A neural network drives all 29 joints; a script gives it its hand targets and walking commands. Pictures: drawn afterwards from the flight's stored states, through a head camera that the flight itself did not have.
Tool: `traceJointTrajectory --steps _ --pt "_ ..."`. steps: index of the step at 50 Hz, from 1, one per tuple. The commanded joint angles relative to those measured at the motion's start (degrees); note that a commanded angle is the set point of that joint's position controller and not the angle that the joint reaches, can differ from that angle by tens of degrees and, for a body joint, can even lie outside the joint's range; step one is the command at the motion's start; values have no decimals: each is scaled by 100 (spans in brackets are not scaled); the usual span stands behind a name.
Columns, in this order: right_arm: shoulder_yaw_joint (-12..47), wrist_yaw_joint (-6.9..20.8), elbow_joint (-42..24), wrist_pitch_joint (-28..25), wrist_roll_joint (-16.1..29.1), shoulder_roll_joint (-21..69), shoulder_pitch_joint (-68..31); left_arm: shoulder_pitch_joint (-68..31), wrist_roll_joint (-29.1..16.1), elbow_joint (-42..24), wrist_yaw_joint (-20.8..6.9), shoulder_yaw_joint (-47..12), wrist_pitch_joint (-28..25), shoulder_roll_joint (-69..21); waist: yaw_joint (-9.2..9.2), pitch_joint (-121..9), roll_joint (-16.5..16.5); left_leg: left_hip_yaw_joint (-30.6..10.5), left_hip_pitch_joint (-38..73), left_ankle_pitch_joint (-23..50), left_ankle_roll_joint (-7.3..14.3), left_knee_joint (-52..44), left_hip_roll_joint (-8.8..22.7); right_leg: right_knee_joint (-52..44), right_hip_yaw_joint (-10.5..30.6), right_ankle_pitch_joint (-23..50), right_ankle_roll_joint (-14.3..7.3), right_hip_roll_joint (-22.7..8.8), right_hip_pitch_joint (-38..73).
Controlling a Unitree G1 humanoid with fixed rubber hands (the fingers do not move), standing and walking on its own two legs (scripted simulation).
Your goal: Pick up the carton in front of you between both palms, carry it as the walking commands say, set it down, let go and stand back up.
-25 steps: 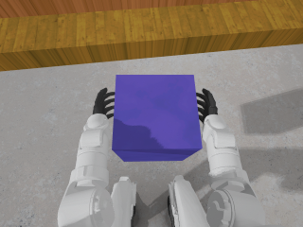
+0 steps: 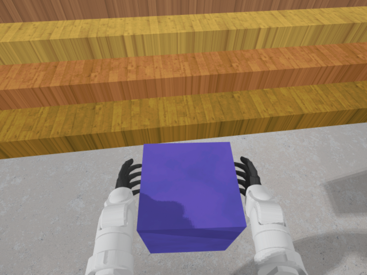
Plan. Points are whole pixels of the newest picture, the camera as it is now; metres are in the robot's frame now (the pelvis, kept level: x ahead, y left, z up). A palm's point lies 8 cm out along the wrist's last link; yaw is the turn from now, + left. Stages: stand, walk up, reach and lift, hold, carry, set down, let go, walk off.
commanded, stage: reach and lift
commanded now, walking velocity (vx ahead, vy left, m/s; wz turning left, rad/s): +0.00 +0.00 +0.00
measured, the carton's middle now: (187, 201) +0.31 +0.00 -0.08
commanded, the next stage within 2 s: hold in 1.18 s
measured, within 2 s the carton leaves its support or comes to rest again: neither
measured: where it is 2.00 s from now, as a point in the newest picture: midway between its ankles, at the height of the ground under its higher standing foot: outside the picture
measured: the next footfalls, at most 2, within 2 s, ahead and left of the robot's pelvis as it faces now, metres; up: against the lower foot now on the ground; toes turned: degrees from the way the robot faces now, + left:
none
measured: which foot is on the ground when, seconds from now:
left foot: down 0.00-1.00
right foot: down 0.00-1.00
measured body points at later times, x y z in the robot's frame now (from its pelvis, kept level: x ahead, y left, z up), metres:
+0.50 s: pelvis -0.01 +0.00 +0.03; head -0.03 +0.01 +0.48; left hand +0.31 +0.15 +0.04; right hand +0.31 -0.15 +0.05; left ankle +0.03 +0.12 -0.71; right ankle +0.02 -0.13 -0.71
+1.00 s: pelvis +0.01 +0.00 +0.03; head -0.01 +0.00 +0.48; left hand +0.32 +0.15 +0.05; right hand +0.31 -0.15 +0.06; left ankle +0.03 +0.12 -0.71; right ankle +0.02 -0.13 -0.71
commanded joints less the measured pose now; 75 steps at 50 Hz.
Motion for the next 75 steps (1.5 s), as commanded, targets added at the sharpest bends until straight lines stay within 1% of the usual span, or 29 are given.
traceJointTrajectory --steps 1,3,4,5,6,7,8,14,16,17,20,25,26,30,40,41,43,44,45,46,53,54,55,56,58,60,63,73,75 --pt "3594 1300 -150 115 933 5644 -2987 -3002 -1022 10 -1466 -3522 151 -5876 -55 -1884 93 -178 1893 1663 22 -764 -475 -864 172 1714 -102 398 1337" --pt "3485 1280 -120 291 949 5590 -2897 -2579 -836 49 -1491 -3339 369 -5860 218 -1441 108 -118 1998 1596 20 -1109 -461 -1255 175 1647 -107 356 1802" --pt "3474 1310 -146 381 903 5607 -2732 -2795 -1036 -257 -1500 -3555 442 -5971 -113 -1287 57 -159 2307 1592 -23 -1324 -418 -1384 119 1702 -108 414 1838" --pt "3499 1332 -238 434 1029 5585 -3003 -2693 -985 -240 -1519 -3506 551 -5697 255 -1231 0 -150 2323 1561 16 -1438 -396 -1434 106 1691 -57 377 2112" --pt "3426 1336 -230 535 938 5574 -2836 -2599 -936 -262 -1508 -3469 633 -5715 261 -953 -99 -139 2415 1407 54 -1589 -368 -1563 34 1472 -59 384 2065" --pt "3336 1343 -348 552 815 5337 -2850 -2518 -893 -1 -1527 -3307 749 -5858 -144 -1019 -8 -186 2711 1361 22 -1712 -326 -1751 95 1248 -160 340 1854" --pt "3081 1360 -36 631 752 5372 -2682 -2498 -717 24 -1559 -3015 780 -5438 122 -443 49 -62 2515 1036 24 -1819 -399 -1835 43 1069 -145 351 1859" --pt "2821 1443 -9 780 600 5324 -3034 -2944 -757 134 -1728 -2705 911 -5341 -15 -86 -275 -7 2624 223 38 -2033 -372 -2260 -2 63 -192 282 1936" --pt "2889 1515 -130 758 662 5312 -3033 -3165 -764 -236 -1730 -2861 853 -5510 -50 -91 183 -1 2460 222 30 -2063 -339 -2121 45 442 -234 240 2377" --pt "2959 1538 19 789 719 5474 -3318 -3159 -798 -140 -1718 -2878 854 -5552 157 -202 -314 -82 2806 310 111 -2030 -295 -2122 -55 239 -118 308 2056" --pt "3009 1556 -68 688 789 5530 -3485 -3347 -761 -14 -1716 -2925 791 -5657 117 -684 181 12 2498 550 57 -2054 -374 -2030 75 819 -133 257 2689" --pt "3094 1556 -286 654 829 5434 -3296 -2985 -857 -72 -1633 -3059 829 -5627 90 -645 -178 -24 2926 920 90 -2069 -339 -2016 -22 1011 -112 378 2535" --pt "2863 1520 -364 668 613 5207 -3298 -3144 -672 -70 -1659 -2790 833 -5715 -81 -456 171 -13 2674 772 63 -2061 -331 -2041 64 919 -218 290 2413" --pt "3024 1509 -144 790 741 5370 -2921 -2952 -882 -332 -1657 -3078 870 -5652 155 -835 130 -78 2989 1540 38 -2149 -339 -2052 3 1671 -128 359 2805" --pt "3187 1490 -905 944 772 5103 -2352 -2257 -915 -1030 -1556 -3256 1083 -5628 -93 -611 9 -116 3454 2099 -37 -2240 -353 -2304 27 1939 -146 407 2641" --pt "3256 1501 -973 949 872 5122 -2465 -2281 -783 -1035 -1541 -3094 1095 -5410 175 -717 305 -56 3419 2185 -31 -2242 -422 -2306 55 1999 -103 390 2607" --pt "3336 1496 -1124 971 866 5106 -2288 -2334 -1066 -1093 -1559 -3276 1106 -5594 -86 -563 -79 -145 3322 1898 -25 -2248 -378 -2263 39 1836 -136 430 2779" --pt "3409 1491 -1123 1018 1025 5309 -2394 -2074 -950 -999 -1574 -3257 1120 -5440 266 -770 -176 -93 3397 1856 49 -2320 -355 -2290 43 1889 -51 410 2877" --pt "3425 1485 -1179 1021 906 5191 -2172 -2040 -1045 -1152 -1591 -3347 1137 -5556 -19 -690 -65 -85 3372 1787 5 -2328 -361 -2308 88 1849 -92 427 2889" --pt "3229 1448 -969 1066 934 5168 -2513 -2210 -824 -947 -1610 -3211 1178 -5307 274 -328 57 -22 3246 1709 52 -2283 -365 -2325 40 1653 -75 390 2727" --pt "3393 1315 -1126 1173 1009 5231 -2366 -2302 -1110 -1421 -1610 -3593 1247 -5331 146 -682 -7 -5 3551 1973 40 -2237 -399 -2341 100 1997 -49 409 3050" --pt "3237 1288 -1134 1111 881 5186 -2282 -2754 -1062 -1453 -1611 -3571 1280 -5289 -94 -484 124 9 3204 1707 -31 -2241 -445 -2351 161 1880 -106 352 3103" --pt "3356 1316 -1196 1134 1041 5298 -2383 -2377 -974 -1468 -1605 -3467 1247 -5142 189 -630 33 -30 3515 1764 90 -2253 -367 -2318 192 1991 -47 316 2918" --pt "3412 1355 -1197 1143 962 5289 -2216 -2446 -1135 -1441 -1589 -3550 1287 -5291 -56 -574 24 -28 3476 1776 -29 -2279 -418 -2344 58 1878 -97 416 2907" --pt "3458 1326 -1219 1216 985 5183 -2352 -2219 -1039 -1368 -1562 -3397 1313 -5256 137 -474 -35 14 3365 1768 14 -2256 -437 -2320 96 1954 -39 376 3083" --pt "3670 1265 -1764 1237 1124 5197 -2274 -2008 -1177 -1502 -1567 -3670 1361 -5363 -58 -577 13 -48 3479 2061 11 -2261 -393 -2347 150 2356 -48 371 3186" --pt "3817 1270 -1868 1442 1242 5253 -1947 -1752 -1190 -1903 -1526 -3778 1537 -5179 188 -579 9 -89 3519 2259 18 -2425 -465 -2430 161 2649 -17 344 3417" --pt "3393 1219 -1709 1630 1098 4936 -2388 -2404 -1078 -1765 -1515 -3467 1721 -4899 -12 -105 30 -42 3442 1480 50 -2463 -381 -2475 121 1698 -75 327 2974" --pt "3715 1277 -1860 1621 1247 5077 -2536 -2276 -1187 -1770 -1553 -3597 1704 -5002 221 -268 -144 -80 3346 1278 87 -2462 -358 -2409 11 1430 -57 388 3253"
